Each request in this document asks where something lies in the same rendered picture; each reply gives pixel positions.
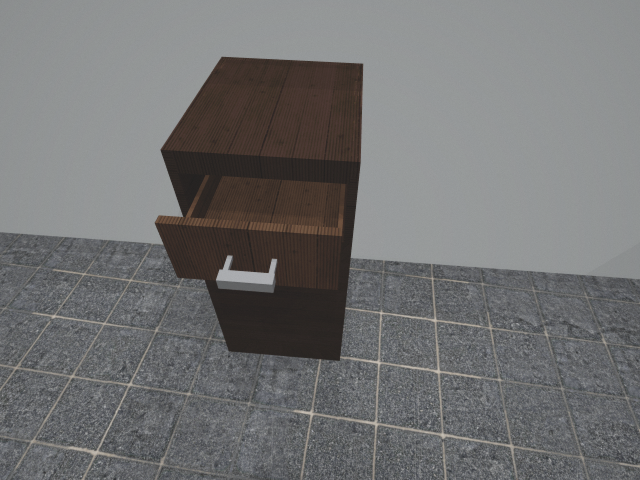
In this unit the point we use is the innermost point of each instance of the drawer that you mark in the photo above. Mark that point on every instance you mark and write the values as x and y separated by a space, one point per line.
255 220

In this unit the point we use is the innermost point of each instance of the cabinet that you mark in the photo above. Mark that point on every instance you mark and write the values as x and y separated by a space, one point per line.
285 120

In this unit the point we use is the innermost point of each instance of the handle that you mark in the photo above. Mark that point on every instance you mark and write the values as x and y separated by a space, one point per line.
246 281

